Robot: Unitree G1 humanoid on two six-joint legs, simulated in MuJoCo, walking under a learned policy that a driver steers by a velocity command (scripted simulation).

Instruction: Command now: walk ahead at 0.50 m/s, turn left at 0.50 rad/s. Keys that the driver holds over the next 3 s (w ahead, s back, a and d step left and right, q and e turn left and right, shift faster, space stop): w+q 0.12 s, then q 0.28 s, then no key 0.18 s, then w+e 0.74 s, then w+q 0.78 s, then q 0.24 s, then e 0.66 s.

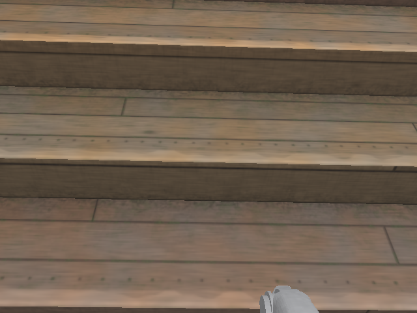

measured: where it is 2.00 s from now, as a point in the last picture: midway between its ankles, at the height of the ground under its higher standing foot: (206, 128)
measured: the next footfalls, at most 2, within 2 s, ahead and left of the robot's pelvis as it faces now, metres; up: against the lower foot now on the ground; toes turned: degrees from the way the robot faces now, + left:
right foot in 0.08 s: +0.25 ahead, -0.12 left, +0.16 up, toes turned -1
left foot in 0.56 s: +0.34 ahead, +0.15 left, +0.16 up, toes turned +20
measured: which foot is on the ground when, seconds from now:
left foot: down 0.00-0.12, up 0.14-0.54, down 0.56-1.00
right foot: up 0.00-0.06, down 0.08-0.58, up 0.60-1.00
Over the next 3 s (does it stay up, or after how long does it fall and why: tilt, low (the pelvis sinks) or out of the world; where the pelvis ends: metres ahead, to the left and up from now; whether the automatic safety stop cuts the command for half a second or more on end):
stays up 1.18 0.03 0.66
